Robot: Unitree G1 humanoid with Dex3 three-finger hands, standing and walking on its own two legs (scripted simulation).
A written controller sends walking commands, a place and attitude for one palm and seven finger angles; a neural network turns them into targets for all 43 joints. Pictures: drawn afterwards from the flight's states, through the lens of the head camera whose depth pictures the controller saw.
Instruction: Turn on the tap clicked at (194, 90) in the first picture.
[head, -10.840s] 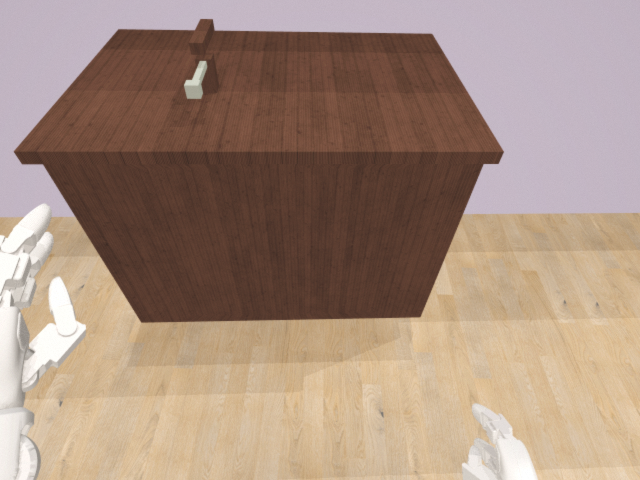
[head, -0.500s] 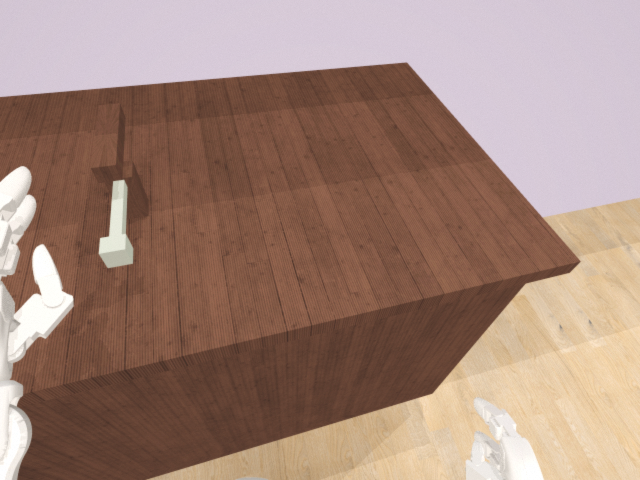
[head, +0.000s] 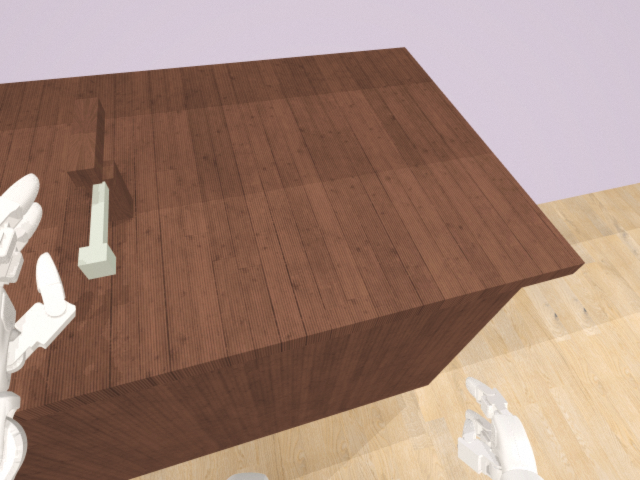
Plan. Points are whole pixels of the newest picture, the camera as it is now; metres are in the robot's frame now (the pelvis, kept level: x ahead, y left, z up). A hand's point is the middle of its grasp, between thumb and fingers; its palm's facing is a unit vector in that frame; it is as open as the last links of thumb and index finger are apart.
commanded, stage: come to a stop and stand still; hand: left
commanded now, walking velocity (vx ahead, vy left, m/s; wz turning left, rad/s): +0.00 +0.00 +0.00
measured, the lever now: (97, 261) +0.31 +0.28 +0.10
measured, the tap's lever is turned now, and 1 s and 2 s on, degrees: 0 0 0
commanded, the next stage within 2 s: look again from close up in 0.96 s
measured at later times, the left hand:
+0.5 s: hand (64, 317) +0.22 +0.26 +0.14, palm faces +0.35 -0.84 -0.41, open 7.4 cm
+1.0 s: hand (53, 305) +0.22 +0.26 +0.16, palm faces +0.38 -0.84 -0.39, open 7.4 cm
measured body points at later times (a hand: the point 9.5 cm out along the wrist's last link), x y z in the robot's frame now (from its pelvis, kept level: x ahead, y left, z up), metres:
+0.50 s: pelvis -0.01 +0.01 +0.00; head +0.02 +0.02 +0.45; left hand +0.19 +0.30 +0.17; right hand +0.16 -0.23 -0.08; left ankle +0.05 +0.11 -0.74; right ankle +0.00 -0.17 -0.74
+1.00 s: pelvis +0.00 +0.01 +0.00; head +0.04 +0.04 +0.45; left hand +0.20 +0.30 +0.18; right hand +0.19 -0.20 -0.07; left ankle +0.05 +0.11 -0.74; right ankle +0.00 -0.17 -0.74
